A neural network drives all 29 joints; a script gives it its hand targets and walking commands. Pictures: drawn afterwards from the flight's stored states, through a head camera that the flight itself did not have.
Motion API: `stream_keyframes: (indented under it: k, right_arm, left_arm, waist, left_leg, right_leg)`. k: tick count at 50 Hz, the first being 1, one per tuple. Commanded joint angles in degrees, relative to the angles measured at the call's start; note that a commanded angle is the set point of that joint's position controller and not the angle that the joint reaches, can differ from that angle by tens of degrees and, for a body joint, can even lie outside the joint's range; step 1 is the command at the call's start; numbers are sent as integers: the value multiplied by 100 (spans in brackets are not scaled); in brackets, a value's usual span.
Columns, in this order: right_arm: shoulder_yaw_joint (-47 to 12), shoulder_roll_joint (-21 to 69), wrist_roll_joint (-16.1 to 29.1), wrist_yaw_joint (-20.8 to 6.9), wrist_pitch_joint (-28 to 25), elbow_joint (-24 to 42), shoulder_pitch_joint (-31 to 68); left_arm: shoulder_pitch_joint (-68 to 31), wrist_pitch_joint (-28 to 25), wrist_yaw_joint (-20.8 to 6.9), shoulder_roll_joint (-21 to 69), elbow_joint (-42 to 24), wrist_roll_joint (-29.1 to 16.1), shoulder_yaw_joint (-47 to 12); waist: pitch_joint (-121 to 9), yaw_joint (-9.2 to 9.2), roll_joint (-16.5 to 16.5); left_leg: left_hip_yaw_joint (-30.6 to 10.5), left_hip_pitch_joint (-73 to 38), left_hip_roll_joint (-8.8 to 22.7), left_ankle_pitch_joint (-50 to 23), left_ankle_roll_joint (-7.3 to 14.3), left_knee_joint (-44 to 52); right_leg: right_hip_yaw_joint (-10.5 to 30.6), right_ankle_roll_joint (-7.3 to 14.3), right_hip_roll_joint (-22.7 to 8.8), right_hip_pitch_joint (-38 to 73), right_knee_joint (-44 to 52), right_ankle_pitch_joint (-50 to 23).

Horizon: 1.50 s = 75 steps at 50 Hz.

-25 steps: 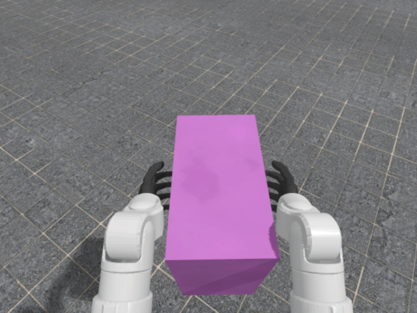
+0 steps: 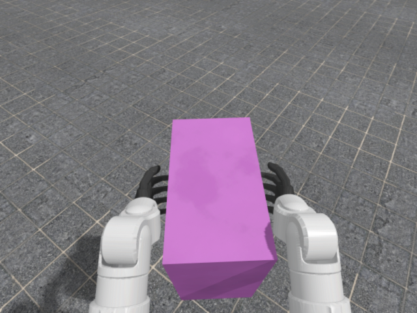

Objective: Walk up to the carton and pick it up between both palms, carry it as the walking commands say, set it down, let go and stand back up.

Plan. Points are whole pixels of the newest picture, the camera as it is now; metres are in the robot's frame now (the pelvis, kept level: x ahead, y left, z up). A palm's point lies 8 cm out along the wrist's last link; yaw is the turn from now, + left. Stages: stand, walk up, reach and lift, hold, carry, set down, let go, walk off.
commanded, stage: carry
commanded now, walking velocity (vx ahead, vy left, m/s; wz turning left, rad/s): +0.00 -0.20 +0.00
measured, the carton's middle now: (214, 212) +0.31 +0.01 +0.02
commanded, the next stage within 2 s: none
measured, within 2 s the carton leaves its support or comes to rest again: neither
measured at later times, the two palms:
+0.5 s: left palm (187, 211) +0.26 +0.06 +0.10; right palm (329, 207) +0.28 -0.18 +0.10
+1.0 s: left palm (177, 215) +0.25 +0.07 +0.11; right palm (324, 212) +0.26 -0.17 +0.11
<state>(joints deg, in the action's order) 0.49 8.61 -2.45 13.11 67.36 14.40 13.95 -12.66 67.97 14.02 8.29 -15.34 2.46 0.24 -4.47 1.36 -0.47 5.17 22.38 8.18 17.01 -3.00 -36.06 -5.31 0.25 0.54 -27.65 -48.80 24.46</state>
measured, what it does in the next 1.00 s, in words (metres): steps on the spot: right foot, then left foot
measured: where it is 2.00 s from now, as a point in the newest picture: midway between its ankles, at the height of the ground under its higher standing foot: outside the picture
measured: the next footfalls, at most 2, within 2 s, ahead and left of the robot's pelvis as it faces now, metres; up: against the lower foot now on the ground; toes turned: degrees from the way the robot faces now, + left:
right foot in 0.10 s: +0.05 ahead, -0.17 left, +0.00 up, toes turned +12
left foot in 0.30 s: +0.02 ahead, +0.06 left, +0.00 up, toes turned +0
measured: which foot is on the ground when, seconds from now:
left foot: down 0.00-0.12, up 0.14-0.28, down 0.30-1.00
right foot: up 0.00-0.08, down 0.10-1.00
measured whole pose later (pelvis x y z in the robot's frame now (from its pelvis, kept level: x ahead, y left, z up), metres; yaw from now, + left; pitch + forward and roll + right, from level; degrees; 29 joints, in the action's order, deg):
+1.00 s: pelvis -0.02 -0.06 +0.01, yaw +2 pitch +3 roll +0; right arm 1.2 8.6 -3.2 13.0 68.1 13.0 14.2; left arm -13.6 68.1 13.4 8.5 -12.6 2.9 0.4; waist -6.2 0.3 -0.9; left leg 8.9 17.8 4.4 13.4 -0.1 -28.8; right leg -8.0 2.0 -1.4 -18.9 -27.4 11.3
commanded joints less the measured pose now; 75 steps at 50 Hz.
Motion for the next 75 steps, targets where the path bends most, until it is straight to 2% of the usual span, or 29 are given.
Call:
stream_keyframes:
  k: [1, 3, 4, 5, 6, 7, 8, 9, 10, 12, 13, 14, 15, 16, 17, 18, 19, 20, 21, 22, 23, 27, 39, 58, 75]
  right_arm:
    - [-2221, 5867, 1244, -739, -232, 674, 1583]
    - [-2165, 5718, 1159, -686, -220, 643, 1420]
    - [-2147, 5626, 1110, -663, -204, 605, 1348]
    - [-2136, 5549, 1061, -644, -182, 546, 1259]
    - [-2154, 5486, 1015, -632, -148, 524, 1176]
    - [-2332, 5490, 1091, -669, -115, 695, 1393]
    - [-2427, 5645, 1201, -701, -121, 717, 1610]
    - [-2525, 5817, 1330, -726, -137, 748, 1771]
    - [-2610, 5921, 1426, -751, -168, 862, 1898]
    - [-2703, 5980, 1523, -777, -194, 966, 1894]
    - [-2707, 5954, 1557, -789, -185, 992, 1900]
    - [-2680, 5918, 1562, -797, -168, 954, 1817]
    - [-2624, 5858, 1542, -803, -150, 904, 1691]
    - [-2536, 5721, 1459, -811, -156, 752, 1579]
    - [-2494, 5776, 1446, -823, -183, 656, 1659]
    - [-2433, 5797, 1401, -829, -204, 609, 1663]
    - [-2388, 5827, 1364, -829, -223, 585, 1671]
    - [-2392, 5891, 1353, -827, -230, 586, 1696]
    - [-2393, 5917, 1321, -814, -220, 575, 1679]
    - [-2398, 5906, 1295, -795, -203, 575, 1636]
    - [-2404, 5871, 1277, -778, -182, 570, 1592]
    - [-2437, 5772, 1259, -755, -110, 546, 1637]
    - [-2495, 5824, 1346, -786, -49, 484, 1862]
    - [-2349, 5747, 1184, -839, -236, 311, 1825]
    - [-2057, 5582, 840, -1061, -827, -457, 1913]
  left_arm:
    - [-2255, -291, -872, 5965, -851, -1674, -2826]
    - [-2016, -274, -837, 5890, -737, -1615, -2769]
    - [-1896, -250, -819, 5844, -668, -1571, -2730]
    - [-1829, -219, -809, 5793, -608, -1529, -2680]
    - [-1831, -197, -803, 5718, -543, -1459, -2609]
    - [-1709, -222, -791, 5737, -425, -1389, -2520]
    - [-1818, -229, -808, 5836, -520, -1408, -2514]
    - [-1894, -244, -822, 5909, -608, -1409, -2476]
    - [-1918, -270, -823, 5978, -684, -1383, -2453]
    - [-1706, -294, -798, 6083, -655, -1316, -2411]
    - [-1634, -299, -774, 6063, -625, -1284, -2401]
    - [-1559, -297, -744, 6011, -587, -1253, -2406]
    - [-1510, -286, -716, 5958, -574, -1206, -2422]
    - [-1561, -254, -730, 5911, -627, -1200, -2472]
    - [-1797, -232, -765, 5928, -661, -1230, -2568]
    - [-1933, -227, -788, 5966, -706, -1286, -2653]
    - [-2044, -243, -806, 5990, -774, -1367, -2710]
    - [-2132, -264, -821, 6000, -824, -1439, -2733]
    - [-2141, -273, -831, 5999, -799, -1478, -2720]
    - [-2107, -276, -839, 5989, -760, -1495, -2689]
    - [-2045, -265, -845, 5967, -711, -1498, -2655]
    - [-1892, -197, -857, 5863, -556, -1424, -2538]
    - [-1964, -154, -865, 5821, -454, -1331, -2422]
    - [-2111, -335, -910, 5823, -358, -1299, -2506]
    - [-2242, -921, -1115, 5606, 514, -920, -2190]
  waist:
    - [-1505, -128, -940]
    - [-1593, -85, -1058]
    - [-1631, -60, -1014]
    - [-1599, -69, -672]
    - [-1600, -102, 348]
    - [-1526, -43, 1519]
    - [-1430, -28, 1580]
    - [-1399, -44, 1249]
    - [-1472, -65, 1015]
    - [-1658, -82, 798]
    - [-1768, -82, 781]
    - [-1916, -113, 693]
    - [-1987, -118, 361]
    - [-2046, -113, -630]
    - [-1798, -88, -1164]
    - [-1734, -79, -1203]
    - [-1642, -62, -851]
    - [-1595, -77, -363]
    - [-1598, -95, 72]
    - [-1638, -102, 321]
    - [-1670, -110, 394]
    - [-1521, -113, 284]
    - [-1406, -110, 186]
    - [-1530, -119, -12]
    - [-1598, -123, -44]
  left_leg:
    - [-754, -1276, 1034, -2850, 536, 1065]
    - [-468, -1182, 796, -2630, 399, 762]
    - [-379, -981, 696, -2426, 348, 570]
    - [-258, -707, 523, -2009, 289, 204]
    - [-26, -1, 158, -565, 220, -357]
    - [334, 597, -240, 953, 96, -861]
    - [323, 799, -300, 1695, 89, -1573]
    - [243, 841, -343, 1795, 98, -1904]
    - [193, 680, -286, 1599, 113, -1766]
    - [290, 203, -273, 630, 136, -773]
    - [290, -193, -237, 152, 159, -46]
    - [141, -827, -58, -478, 218, 720]
    - [-404, -1546, 332, -1167, 318, 1036]
    - [-1352, -1894, 1185, -2545, 656, 934]
    - [-1340, -1646, 1271, -2682, 809, 1092]
    - [-996, -1472, 1081, -2222, 726, 1114]
    - [-539, -1183, 738, -1584, 539, 977]
    - [-204, -910, 389, -1030, 404, 732]
    - [-32, -733, 149, -500, 312, 522]
    - [19, -693, 41, -285, 259, 392]
    - [14, -750, 8, -258, 236, 365]
    - [-107, -955, 78, -546, 245, 618]
    - [-189, -931, 72, -567, 281, 965]
    - [-311, -977, 190, -668, 401, 1245]
    - [-299, -1170, 180, -1379, 504, 1164]
  right_leg:
    - [140, -119, -283, 210, 568, -198]
    - [-295, -155, -117, 843, 1570, -439]
    - [-355, -129, -112, 1264, 2050, -584]
    - [-111, -72, -303, 1623, 2585, -923]
    - [812, 170, -1017, 2022, 2893, -1638]
    - [1649, 641, -1711, 2024, 2819, -2623]
    - [1577, 888, -1800, 1994, 2680, -3376]
    - [1294, 996, -1737, 1949, 2493, -3916]
    - [879, 961, -1531, 1901, 2330, -3864]
    - [379, 717, -1220, 2046, 1994, -4114]
    - [307, 606, -1155, 2010, 1881, -4160]
    - [260, 478, -1120, 1802, 1705, -4064]
    - [287, 317, -1033, 1228, 1406, -3562]
    - [202, 101, -759, 637, 1205, -2366]
    - [63, 6, -564, 533, 1464, -1084]
    - [50, 8, -546, 729, 1696, -980]
    - [187, 66, -635, 1091, 2068, -1470]
    - [451, 133, -844, 1423, 2306, -2217]
    - [722, 204, -1061, 1604, 2457, -2701]
    - [921, 248, -1213, 1658, 2579, -2901]
    - [992, 262, -1270, 1648, 2644, -2902]
    - [741, 163, -1105, 1469, 2706, -2592]
    - [661, 159, -1047, 1349, 2828, -1841]
    - [437, 126, -943, 1321, 2529, -1855]
    - [322, 80, -893, 1424, 2304, -2018]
